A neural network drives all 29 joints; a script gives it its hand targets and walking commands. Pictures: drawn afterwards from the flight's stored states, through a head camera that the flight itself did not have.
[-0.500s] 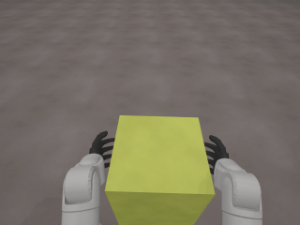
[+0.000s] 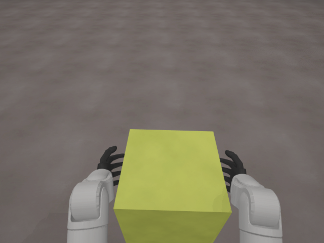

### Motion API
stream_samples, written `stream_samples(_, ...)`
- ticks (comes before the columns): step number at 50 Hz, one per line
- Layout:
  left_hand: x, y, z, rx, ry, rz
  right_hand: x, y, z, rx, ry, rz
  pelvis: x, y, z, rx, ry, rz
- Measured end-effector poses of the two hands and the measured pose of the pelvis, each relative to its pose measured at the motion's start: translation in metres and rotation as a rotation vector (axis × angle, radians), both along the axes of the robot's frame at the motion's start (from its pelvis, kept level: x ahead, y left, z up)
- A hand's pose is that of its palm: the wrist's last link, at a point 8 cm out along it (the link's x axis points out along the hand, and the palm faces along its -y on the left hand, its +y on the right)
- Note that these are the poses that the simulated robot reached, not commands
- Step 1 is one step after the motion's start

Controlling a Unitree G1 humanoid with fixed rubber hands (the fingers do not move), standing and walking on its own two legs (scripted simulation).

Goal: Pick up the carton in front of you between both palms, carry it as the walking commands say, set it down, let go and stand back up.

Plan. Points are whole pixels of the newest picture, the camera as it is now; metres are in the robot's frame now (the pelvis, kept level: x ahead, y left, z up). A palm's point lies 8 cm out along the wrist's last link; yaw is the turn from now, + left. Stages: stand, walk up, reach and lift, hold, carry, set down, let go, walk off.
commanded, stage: carry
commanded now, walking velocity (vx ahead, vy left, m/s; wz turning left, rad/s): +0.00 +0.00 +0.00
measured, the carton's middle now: (169, 191) +0.27 +0.00 +0.01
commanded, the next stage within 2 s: hold in 0.96 s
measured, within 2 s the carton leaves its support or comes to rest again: neither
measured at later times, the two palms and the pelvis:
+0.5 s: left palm (102, 201) +0.22 +0.15 +0.06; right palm (236, 205) +0.22 -0.15 +0.06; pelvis -0.05 +0.00 +0.01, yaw +0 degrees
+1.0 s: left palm (103, 202) +0.22 +0.15 +0.05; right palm (235, 206) +0.22 -0.15 +0.04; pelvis -0.06 +0.00 +0.01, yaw +0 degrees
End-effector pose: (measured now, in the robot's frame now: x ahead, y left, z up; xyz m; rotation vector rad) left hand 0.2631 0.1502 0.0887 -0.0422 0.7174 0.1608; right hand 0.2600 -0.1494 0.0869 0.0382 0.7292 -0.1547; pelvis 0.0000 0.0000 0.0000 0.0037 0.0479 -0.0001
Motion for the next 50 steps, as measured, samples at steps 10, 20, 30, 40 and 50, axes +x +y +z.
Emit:
stream_samples(10,-0.022,0.001,-0.01,0.019,0.019,-0.015,-0.022,0.001,-0.01,-0.02,0.019,0.011,-0.02,0.002,0.003,-0.001,-0.022,0.001)
stream_samples(20,-0.038,0.003,-0.023,0.042,0.006,-0.028,-0.036,0.003,-0.022,-0.043,0.006,0.034,-0.04,0.002,0.005,-0.004,-0.027,0.002)
stream_samples(30,-0.039,0.003,-0.043,0.071,-0.003,-0.049,-0.037,0.004,-0.042,-0.075,-0.003,0.059,-0.055,0.002,0.005,-0.007,-0.028,0.003)
stream_samples(40,-0.032,0.003,-0.047,0.07,-0.057,-0.047,-0.03,0.003,-0.046,-0.077,-0.058,0.055,-0.064,0.002,0.004,-0.008,-0.023,0.002)
stream_samples(50,-0.039,0.002,-0.043,0.071,-0.052,-0.047,-0.037,0.002,-0.043,-0.077,-0.051,0.057,-0.064,0.001,0.006,-0.006,-0.062,-0.008)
